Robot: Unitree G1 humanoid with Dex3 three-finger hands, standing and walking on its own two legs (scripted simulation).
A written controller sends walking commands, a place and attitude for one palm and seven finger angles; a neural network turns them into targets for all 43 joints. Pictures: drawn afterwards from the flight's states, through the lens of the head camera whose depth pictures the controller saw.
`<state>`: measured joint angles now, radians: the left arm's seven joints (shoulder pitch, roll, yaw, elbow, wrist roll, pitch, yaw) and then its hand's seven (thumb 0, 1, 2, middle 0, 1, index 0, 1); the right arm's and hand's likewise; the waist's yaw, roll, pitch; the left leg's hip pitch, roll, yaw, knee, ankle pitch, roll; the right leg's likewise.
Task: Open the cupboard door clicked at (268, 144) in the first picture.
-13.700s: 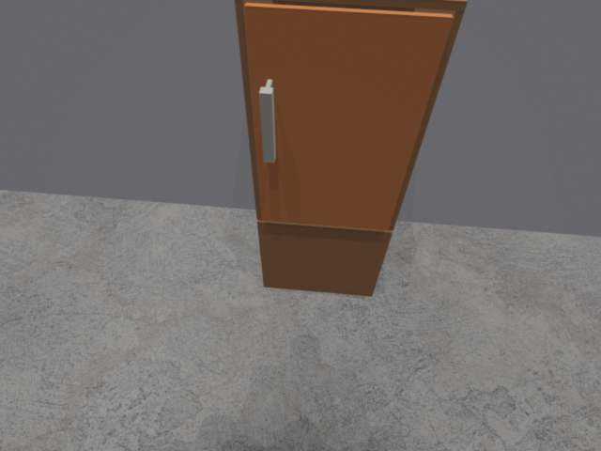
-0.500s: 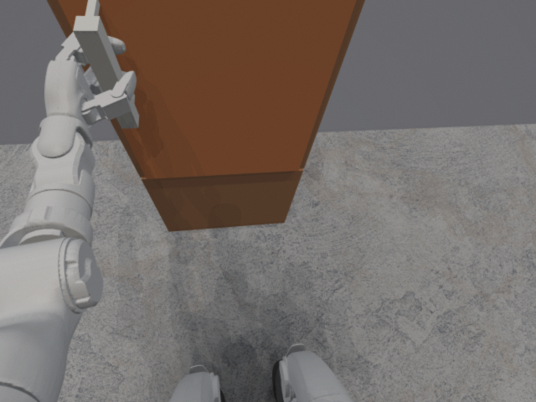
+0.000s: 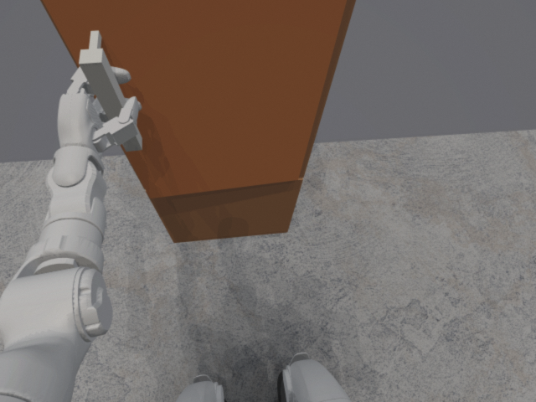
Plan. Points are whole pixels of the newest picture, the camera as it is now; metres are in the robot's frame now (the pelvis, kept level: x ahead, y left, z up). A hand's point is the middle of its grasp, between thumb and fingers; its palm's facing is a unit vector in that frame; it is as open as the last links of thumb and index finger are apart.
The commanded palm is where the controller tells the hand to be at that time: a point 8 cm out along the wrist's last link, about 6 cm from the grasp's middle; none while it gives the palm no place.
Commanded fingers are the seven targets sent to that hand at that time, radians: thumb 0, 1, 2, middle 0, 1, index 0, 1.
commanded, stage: pull the door open along its arc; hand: left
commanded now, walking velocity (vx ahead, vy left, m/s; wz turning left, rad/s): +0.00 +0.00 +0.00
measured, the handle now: (116, 96) +0.57 +0.18 +0.08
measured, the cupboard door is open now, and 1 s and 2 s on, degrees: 3 43 44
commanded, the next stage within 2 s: open thumb and fingers to let go in 0.66 s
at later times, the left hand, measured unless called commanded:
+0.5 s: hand (194, 211) +0.35 +0.06 +0.09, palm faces +0.37 -0.93 +0.03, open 6.7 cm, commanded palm +0.28 +0.11 +0.08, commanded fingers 0.00 0.90 0.90 -0.40 -1.35 -0.40 -1.35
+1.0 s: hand (228, 237) +0.32 +0.02 +0.09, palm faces +0.39 -0.92 -0.05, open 7.5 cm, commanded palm +0.27 +0.06 +0.08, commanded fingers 0.00 -0.01 0.51 -0.34 -1.25 -0.34 -1.25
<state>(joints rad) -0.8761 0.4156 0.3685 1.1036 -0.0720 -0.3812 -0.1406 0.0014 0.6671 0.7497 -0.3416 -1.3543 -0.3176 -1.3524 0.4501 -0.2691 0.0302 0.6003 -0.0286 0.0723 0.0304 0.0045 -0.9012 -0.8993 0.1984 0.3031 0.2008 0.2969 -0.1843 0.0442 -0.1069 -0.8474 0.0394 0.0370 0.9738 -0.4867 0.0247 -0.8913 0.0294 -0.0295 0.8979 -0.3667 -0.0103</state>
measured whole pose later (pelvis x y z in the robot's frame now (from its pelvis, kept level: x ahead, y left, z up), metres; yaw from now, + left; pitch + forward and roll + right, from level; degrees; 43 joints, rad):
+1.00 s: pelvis +0.01 -0.06 +0.02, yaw +6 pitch +8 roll +2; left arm -0.02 -0.11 -0.22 0.20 0.07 -0.16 0.56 0.01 0.45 0.70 -0.34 -1.28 -0.35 -1.30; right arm 0.18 -0.19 0.00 0.59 -0.07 0.03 0.01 0.01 -0.90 -0.90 0.20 0.30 0.20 0.30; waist -0.01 0.04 -0.11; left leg -0.54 0.02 -0.04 0.82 -0.43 -0.05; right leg -0.60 0.00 -0.11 0.86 -0.41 -0.09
